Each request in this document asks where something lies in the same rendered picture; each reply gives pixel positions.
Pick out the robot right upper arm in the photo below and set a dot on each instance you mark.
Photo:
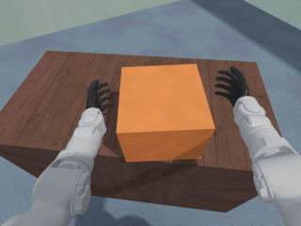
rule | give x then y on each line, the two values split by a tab
278	180

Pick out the pedestal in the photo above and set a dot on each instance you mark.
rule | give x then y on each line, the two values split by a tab
39	119

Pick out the robot left forearm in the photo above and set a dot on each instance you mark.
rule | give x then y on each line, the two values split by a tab
83	145

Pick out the robot left hand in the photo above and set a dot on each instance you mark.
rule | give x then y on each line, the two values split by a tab
93	96

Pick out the robot left upper arm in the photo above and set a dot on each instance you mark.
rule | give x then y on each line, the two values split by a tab
59	196

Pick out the robot right hand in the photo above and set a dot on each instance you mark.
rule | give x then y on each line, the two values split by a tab
237	88

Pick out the robot right forearm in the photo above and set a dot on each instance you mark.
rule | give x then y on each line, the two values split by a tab
258	133

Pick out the carton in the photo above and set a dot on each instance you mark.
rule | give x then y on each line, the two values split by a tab
163	113

